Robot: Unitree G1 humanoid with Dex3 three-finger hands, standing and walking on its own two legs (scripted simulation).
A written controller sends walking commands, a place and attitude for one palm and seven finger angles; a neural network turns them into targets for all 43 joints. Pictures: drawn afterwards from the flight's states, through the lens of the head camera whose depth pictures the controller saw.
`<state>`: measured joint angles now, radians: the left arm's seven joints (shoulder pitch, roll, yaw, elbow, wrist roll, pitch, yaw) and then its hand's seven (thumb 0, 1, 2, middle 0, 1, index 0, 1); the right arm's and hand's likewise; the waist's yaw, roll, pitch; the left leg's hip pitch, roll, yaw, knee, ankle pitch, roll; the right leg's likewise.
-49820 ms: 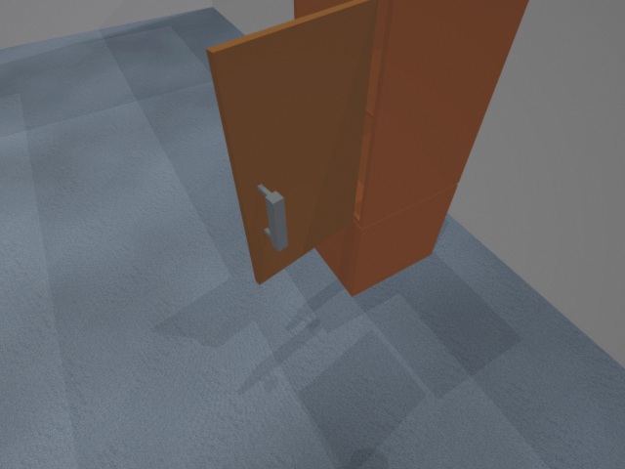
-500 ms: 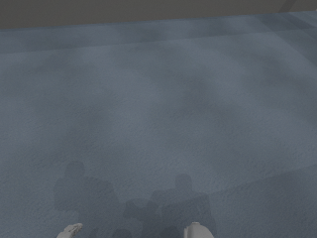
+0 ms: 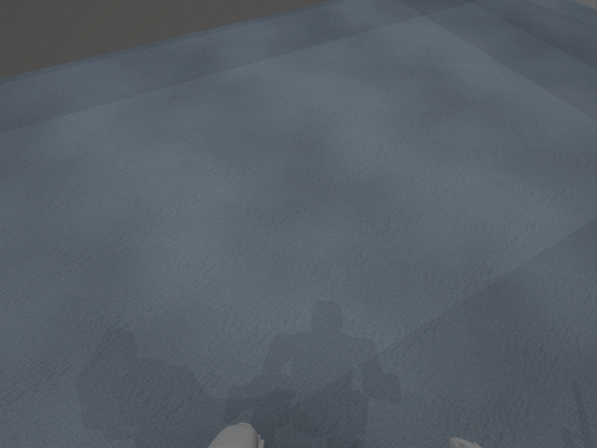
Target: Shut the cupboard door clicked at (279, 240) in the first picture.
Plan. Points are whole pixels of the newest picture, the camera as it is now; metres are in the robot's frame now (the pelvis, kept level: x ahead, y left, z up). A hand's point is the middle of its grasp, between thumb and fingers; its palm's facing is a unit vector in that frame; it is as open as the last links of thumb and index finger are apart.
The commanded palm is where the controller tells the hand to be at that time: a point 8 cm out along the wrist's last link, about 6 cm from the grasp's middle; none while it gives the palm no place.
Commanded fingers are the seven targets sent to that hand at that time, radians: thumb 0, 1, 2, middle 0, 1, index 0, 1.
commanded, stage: turn to face it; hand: left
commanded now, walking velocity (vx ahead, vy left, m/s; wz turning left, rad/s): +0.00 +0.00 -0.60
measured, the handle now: out of the picture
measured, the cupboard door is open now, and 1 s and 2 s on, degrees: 47 47 47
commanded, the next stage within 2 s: none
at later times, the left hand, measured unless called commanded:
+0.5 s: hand (193, 392) +0.21 +0.19 -0.15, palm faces -0.32 -0.91 -0.26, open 7.4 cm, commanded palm none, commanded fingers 0.00 0.90 0.90 -0.20 -0.30 -0.20 -0.30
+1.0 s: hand (228, 379) +0.23 +0.14 -0.18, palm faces -0.54 -0.82 -0.20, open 7.4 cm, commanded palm none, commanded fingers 0.00 0.90 0.90 -0.20 -0.30 -0.20 -0.30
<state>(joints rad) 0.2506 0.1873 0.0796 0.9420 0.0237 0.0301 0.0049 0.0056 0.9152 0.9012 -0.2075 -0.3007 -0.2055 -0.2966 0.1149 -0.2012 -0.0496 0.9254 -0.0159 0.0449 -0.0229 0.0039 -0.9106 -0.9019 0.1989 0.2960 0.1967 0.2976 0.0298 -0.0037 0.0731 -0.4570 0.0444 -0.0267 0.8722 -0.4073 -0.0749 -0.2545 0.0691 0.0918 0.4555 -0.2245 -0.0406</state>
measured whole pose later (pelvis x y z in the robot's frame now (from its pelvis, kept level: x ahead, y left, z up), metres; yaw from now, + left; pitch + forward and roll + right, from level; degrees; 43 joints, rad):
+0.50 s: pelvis +0.02 +0.02 -0.01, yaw -20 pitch +0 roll -1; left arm 0.14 0.27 0.09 0.85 0.02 0.08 -0.04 0.01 0.92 0.90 -0.20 -0.30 -0.20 -0.30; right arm 0.24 -0.25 -0.04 0.91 -0.04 0.03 -0.01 0.00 -0.90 -0.90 0.20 0.30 0.20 0.30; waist -0.01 0.03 0.09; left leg -0.21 0.18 0.22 0.57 -0.33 -0.04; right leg -0.33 -0.02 -0.08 0.70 -0.35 0.03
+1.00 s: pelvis +0.05 +0.02 -0.01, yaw -37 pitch +1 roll -1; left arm 0.19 0.25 0.09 0.89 0.02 0.08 -0.02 0.01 0.91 0.90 -0.21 -0.30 -0.20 -0.30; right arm 0.19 -0.19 0.00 0.85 -0.04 0.01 -0.02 0.00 -0.91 -0.90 0.20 0.30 0.20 0.30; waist 0.01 -0.04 0.07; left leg -0.31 0.07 0.08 0.58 -0.29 0.00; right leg -0.44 0.05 0.05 0.97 -0.51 0.02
